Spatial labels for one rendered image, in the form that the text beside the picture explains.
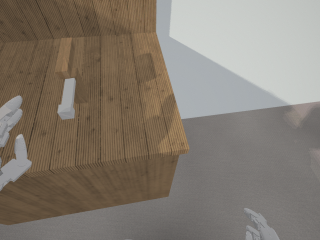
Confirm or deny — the tap lever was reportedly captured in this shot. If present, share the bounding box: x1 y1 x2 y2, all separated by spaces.
57 78 76 120

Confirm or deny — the right robot hand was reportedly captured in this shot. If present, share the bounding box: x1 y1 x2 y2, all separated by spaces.
244 208 280 240

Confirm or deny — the counter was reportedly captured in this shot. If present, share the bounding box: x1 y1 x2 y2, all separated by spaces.
0 0 190 225

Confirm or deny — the left robot hand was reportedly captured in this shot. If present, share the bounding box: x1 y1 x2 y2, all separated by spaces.
0 95 32 191

